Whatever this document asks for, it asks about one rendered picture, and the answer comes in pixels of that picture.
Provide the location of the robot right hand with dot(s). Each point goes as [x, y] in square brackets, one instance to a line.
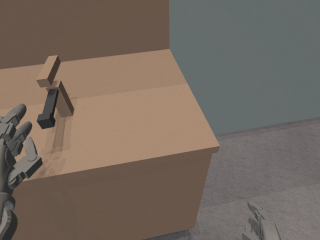
[264, 230]

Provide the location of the robot left hand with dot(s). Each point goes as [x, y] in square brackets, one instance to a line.
[11, 145]

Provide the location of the robot left forearm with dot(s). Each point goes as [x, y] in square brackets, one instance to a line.
[8, 220]

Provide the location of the counter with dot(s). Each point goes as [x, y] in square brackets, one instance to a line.
[129, 154]

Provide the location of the tap lever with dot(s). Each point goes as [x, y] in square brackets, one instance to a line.
[46, 119]

